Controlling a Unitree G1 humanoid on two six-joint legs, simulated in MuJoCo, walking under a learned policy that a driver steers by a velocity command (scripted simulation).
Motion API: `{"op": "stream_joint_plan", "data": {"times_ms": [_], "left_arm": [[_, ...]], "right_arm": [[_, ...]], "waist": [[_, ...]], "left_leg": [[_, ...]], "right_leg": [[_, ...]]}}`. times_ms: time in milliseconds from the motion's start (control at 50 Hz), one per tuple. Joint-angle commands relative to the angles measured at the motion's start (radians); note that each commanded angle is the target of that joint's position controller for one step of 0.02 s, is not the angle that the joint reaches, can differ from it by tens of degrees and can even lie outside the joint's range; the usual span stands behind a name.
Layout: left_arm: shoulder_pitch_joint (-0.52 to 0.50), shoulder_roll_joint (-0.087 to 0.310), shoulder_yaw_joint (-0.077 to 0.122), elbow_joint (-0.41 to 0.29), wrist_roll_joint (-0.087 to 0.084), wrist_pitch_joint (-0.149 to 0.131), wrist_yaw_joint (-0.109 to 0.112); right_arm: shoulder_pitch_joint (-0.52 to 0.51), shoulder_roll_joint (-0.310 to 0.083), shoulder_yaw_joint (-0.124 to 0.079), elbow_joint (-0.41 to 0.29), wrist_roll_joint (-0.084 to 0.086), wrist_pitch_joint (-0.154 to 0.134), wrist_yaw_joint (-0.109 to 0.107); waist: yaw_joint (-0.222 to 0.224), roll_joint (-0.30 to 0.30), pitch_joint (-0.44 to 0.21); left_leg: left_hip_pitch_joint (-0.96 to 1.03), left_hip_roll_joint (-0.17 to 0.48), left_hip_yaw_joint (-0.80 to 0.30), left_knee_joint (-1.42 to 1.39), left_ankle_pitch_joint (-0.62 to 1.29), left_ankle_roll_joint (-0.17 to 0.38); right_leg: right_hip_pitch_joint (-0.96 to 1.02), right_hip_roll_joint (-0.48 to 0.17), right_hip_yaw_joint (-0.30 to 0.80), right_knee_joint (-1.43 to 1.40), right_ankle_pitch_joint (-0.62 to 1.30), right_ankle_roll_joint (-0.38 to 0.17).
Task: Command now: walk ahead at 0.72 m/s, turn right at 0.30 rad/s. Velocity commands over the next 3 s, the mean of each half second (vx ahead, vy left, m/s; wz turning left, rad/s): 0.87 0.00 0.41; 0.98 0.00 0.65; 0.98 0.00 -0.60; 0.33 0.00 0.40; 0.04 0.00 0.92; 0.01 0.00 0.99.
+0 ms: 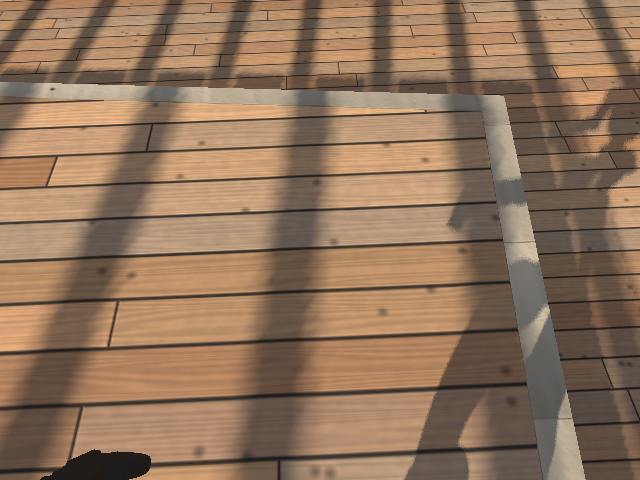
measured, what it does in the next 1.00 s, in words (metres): walks ahead, turning left: right foot, then left foot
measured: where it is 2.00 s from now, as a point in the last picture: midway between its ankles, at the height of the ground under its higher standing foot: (111, 185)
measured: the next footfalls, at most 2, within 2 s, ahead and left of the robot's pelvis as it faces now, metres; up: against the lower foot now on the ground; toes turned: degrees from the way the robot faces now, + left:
right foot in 0.08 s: +0.11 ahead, -0.14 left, +0.00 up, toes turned -6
left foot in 0.54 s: +0.52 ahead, +0.07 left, +0.00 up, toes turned +23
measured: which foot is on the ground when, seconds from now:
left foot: down 0.00-0.08, up 0.10-0.52, down 0.54-0.98, up 1.00-1.00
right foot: up 0.00-0.06, down 0.08-0.54, up 0.56-0.96, down 0.98-1.00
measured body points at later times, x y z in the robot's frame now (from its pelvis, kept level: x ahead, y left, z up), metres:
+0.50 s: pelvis +0.32 -0.01 -0.04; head +0.36 +0.00 +0.41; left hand +0.19 +0.22 -0.17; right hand +0.59 -0.18 -0.13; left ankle +0.49 +0.07 -0.71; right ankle +0.07 -0.14 -0.73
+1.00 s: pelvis +0.76 +0.17 -0.03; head +0.79 +0.20 +0.42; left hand +0.83 +0.48 -0.11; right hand +0.90 -0.09 -0.14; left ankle +0.51 +0.05 -0.69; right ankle +0.93 +0.19 -0.75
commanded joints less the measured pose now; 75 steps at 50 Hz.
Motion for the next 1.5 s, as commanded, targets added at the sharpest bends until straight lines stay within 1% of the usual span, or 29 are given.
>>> {"op": "stream_joint_plan", "data": {"times_ms": [20,80,100,120,180,220,400,460,500,540,560,580,600,640,700,900,940,980,1000,1020,1040,1080,1200,1320,1360,1400,1420,1460,1500], "left_arm": [[-0.109,0.033,0.000,-0.090,0.018,-0.033,-0.025],[0.444,0.110,0.043,0.079,0.040,-0.070,0.037],[0.572,0.276,0.068,0.075,0.042,-0.084,0.068],[0.497,0.287,0.071,0.041,0.030,-0.082,0.088],[0.261,0.089,0.004,0.040,0.004,-0.099,0.077],[0.226,0.042,-0.013,0.041,-0.006,-0.125,0.075],[0.396,0.055,-0.004,0.197,0.005,-0.164,0.098],[0.384,0.155,0.011,0.210,0.008,-0.152,0.123],[0.304,0.225,0.035,0.195,0.028,-0.119,0.137],[0.221,0.213,0.038,0.167,0.023,-0.103,0.113],[0.164,0.026,-0.013,0.132,0.033,-0.123,0.090],[0.213,0.025,-0.025,-0.006,0.007,-0.151,0.082],[0.180,0.076,-0.027,-0.007,0.012,-0.177,0.086],[0.147,0.102,-0.027,0.005,0.021,-0.182,0.089],[0.159,0.060,-0.045,0.005,0.059,-0.119,0.080],[-0.147,0.049,-0.068,-0.075,0.005,-0.137,0.071],[0.038,0.143,-0.025,-0.021,-0.010,-0.137,0.084],[0.470,0.204,0.017,0.114,-0.030,-0.127,0.112],[0.616,0.229,0.027,0.171,-0.018,-0.118,0.119],[0.483,0.264,0.041,0.171,0.009,-0.120,0.096],[0.339,0.172,0.042,0.121,0.001,-0.116,0.078],[0.326,0.065,0.020,0.163,-0.006,-0.124,0.068],[0.371,0.126,0.029,0.226,-0.022,-0.157,0.090],[0.445,0.172,0.052,0.246,-0.050,-0.153,0.074],[0.454,0.209,0.060,0.253,-0.043,-0.145,0.081],[0.382,0.149,0.046,0.210,-0.044,-0.161,0.080],[0.483,0.003,0.006,0.167,-0.084,-0.156,0.092],[0.288,0.111,0.019,0.155,-0.026,-0.128,0.095],[0.229,0.052,0.010,0.140,0.004,-0.124,0.077]], "right_arm": [[-0.001,-0.104,-0.007,0.004,-0.007,-0.004,0.017],[-0.107,-0.101,0.014,0.014,0.032,-0.001,0.023],[-0.241,0.036,0.049,-0.100,0.040,-0.017,0.043],[-0.301,-0.033,0.027,-0.115,0.049,-0.021,0.040],[-0.106,-0.026,0.022,-0.015,0.044,-0.009,0.050],[-0.048,-0.014,0.021,0.036,0.029,0.026,0.074],[-0.415,0.060,0.065,-0.087,0.022,0.022,0.104],[-0.381,0.059,0.075,-0.098,0.035,0.028,0.097],[-0.092,-0.012,0.047,-0.032,0.048,0.032,0.078],[0.238,-0.148,-0.028,0.062,0.029,0.026,0.041],[0.145,-0.205,-0.053,0.061,0.045,0.038,0.029],[0.087,-0.274,-0.064,0.022,0.023,0.046,0.034],[0.075,-0.234,-0.064,-0.011,0.023,0.042,0.035],[0.028,-0.123,-0.036,0.010,0.030,0.019,0.025],[-0.036,-0.074,-0.007,-0.001,0.051,-0.030,0.013],[0.143,-0.094,0.003,0.114,0.047,-0.083,0.007],[0.107,-0.154,-0.012,0.113,0.018,-0.081,-0.004],[-0.061,-0.168,-0.024,0.085,-0.011,-0.054,-0.008],[-0.126,-0.038,0.010,0.046,-0.022,-0.066,-0.004],[0.102,0.044,0.037,0.010,0.052,-0.078,0.019],[0.044,-0.009,0.053,0.028,0.015,-0.080,0.010],[-0.162,-0.031,0.058,-0.031,-0.018,-0.084,0.024],[-0.369,0.012,0.112,-0.181,-0.029,-0.056,0.053],[-0.465,0.011,0.115,-0.196,0.002,-0.061,0.047],[-0.312,-0.047,0.082,-0.152,0.004,-0.069,0.023],[0.057,-0.162,0.029,-0.088,-0.014,-0.076,-0.017],[0.090,-0.212,0.012,-0.071,-0.039,-0.068,-0.015],[-0.022,-0.064,0.027,-0.059,-0.012,-0.054,-0.013],[-0.018,0.008,0.046,0.000,-0.018,-0.071,0.000]], "waist": [[0.018,0.093,0.131],[0.349,-0.073,-0.121],[0.399,-0.367,-0.177],[0.399,-0.134,-0.135],[0.144,-0.118,0.037],[0.100,-0.168,0.065],[0.132,-0.050,0.225],[0.077,-0.087,0.133],[-0.084,-0.167,-0.036],[-0.205,-0.084,-0.162],[-0.099,0.167,-0.028],[0.013,0.234,-0.179],[-0.007,0.046,-0.162],[0.089,-0.148,0.044],[0.162,-0.141,0.102],[-0.006,0.042,0.022],[0.113,0.101,-0.087],[0.373,0.080,-0.194],[0.390,-0.102,-0.229],[0.163,-0.407,-0.273],[0.171,-0.138,-0.177],[0.146,0.076,0.002],[0.090,-0.030,0.153],[0.169,-0.077,0.061],[0.095,-0.076,-0.063],[-0.080,0.005,-0.288],[-0.005,0.255,-0.458],[-0.020,0.084,-0.168],[0.030,0.044,-0.017]], "left_leg": [[-0.129,0.227,-0.188,-0.197,-0.118,0.160],[-0.493,0.080,-0.107,0.464,0.314,0.155],[-0.868,-0.068,-0.227,0.837,-0.315,0.119],[-0.969,-0.136,-0.495,0.975,-0.169,0.123],[-0.806,0.000,-0.454,0.950,0.080,0.083],[-0.732,0.014,-0.434,0.992,0.171,0.046],[-0.848,-0.018,-0.209,0.666,0.320,0.131],[-0.591,-0.124,-0.098,0.493,0.283,0.191],[-0.336,-0.176,-0.130,0.493,0.157,0.239],[0.131,-0.201,-0.273,0.348,0.040,0.292],[0.187,-0.058,-0.524,0.322,0.055,0.320],[0.391,0.086,-1.063,0.104,-0.043,0.519],[0.371,0.135,-1.169,-0.043,-0.182,0.499],[0.061,0.077,-1.028,-0.096,-0.093,0.408],[-0.238,-0.062,-0.809,-0.102,0.010,0.373],[0.048,-0.083,-0.586,-0.082,1.140,0.169],[0.179,-0.025,-0.570,0.128,1.372,0.137],[0.039,-0.058,-0.474,0.659,1.289,0.121],[-0.248,-0.182,-0.415,1.075,0.390,0.124],[-0.672,-0.313,-0.478,1.288,-0.155,0.065],[-0.751,-0.179,-0.495,1.233,-0.016,0.103],[-0.717,-0.115,-0.477,1.086,0.048,0.095],[-0.614,-0.029,-0.387,0.612,0.119,0.002],[-0.288,-0.109,-0.330,0.242,0.390,0.019],[-0.108,-0.154,-0.326,0.188,0.250,0.040],[0.338,0.121,-0.569,0.195,-0.084,0.095],[0.586,0.439,-1.044,0.104,-0.225,0.205],[0.307,0.308,-0.956,0.007,-0.170,0.208],[0.099,0.222,-0.709,0.051,0.552,0.214]], "right_leg": [[0.119,0.104,-0.094,-0.193,-0.049,-0.062],[0.901,0.079,-0.004,-0.337,-0.029,-0.113],[1.073,-0.262,0.451,-0.487,-0.270,-0.124],[0.906,-0.338,0.616,-0.538,-0.143,-0.135],[0.568,-0.207,0.247,-0.569,0.010,-0.061],[0.445,-0.163,0.135,-0.637,0.073,-0.039],[0.561,-0.100,-0.224,-0.744,0.661,-0.031],[0.643,-0.126,-0.272,-0.614,1.330,-0.016],[0.688,-0.171,-0.248,-0.273,1.596,-0.025],[0.400,-0.098,-0.205,0.343,1.076,-0.051],[0.023,0.103,-0.154,0.707,-0.017,-0.027],[-0.315,0.185,0.057,0.901,-0.104,0.009],[-0.377,0.112,0.148,0.867,-0.034,-0.011],[-0.302,0.031,0.143,0.674,0.035,0.003],[-0.188,-0.032,0.120,0.539,0.020,0.055],[0.070,0.132,-0.070,-0.272,0.510,-0.049],[0.211,0.179,-0.044,-0.288,0.367,-0.089],[0.547,0.115,-0.004,-0.331,0.302,-0.154],[0.765,-0.022,0.176,-0.198,0.213,-0.182],[0.968,-0.230,0.889,-0.410,0.100,-0.396],[0.857,-0.204,0.903,-0.522,-0.105,-0.397],[0.572,-0.125,0.710,-0.571,-0.060,-0.342],[0.162,0.021,0.479,-0.711,0.182,-0.307],[0.277,0.054,0.402,-0.601,0.647,-0.191],[0.355,0.073,0.383,-0.313,0.887,-0.149],[0.107,0.145,0.311,0.198,0.474,-0.129],[-0.165,0.205,0.213,0.522,-0.197,-0.101],[-0.327,0.089,0.136,0.563,0.009,-0.107],[-0.269,0.083,0.153,0.493,-0.012,-0.075]]}}
Over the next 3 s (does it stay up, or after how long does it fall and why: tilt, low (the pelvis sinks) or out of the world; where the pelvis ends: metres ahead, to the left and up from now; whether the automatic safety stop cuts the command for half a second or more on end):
stays up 1.39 0.54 -0.02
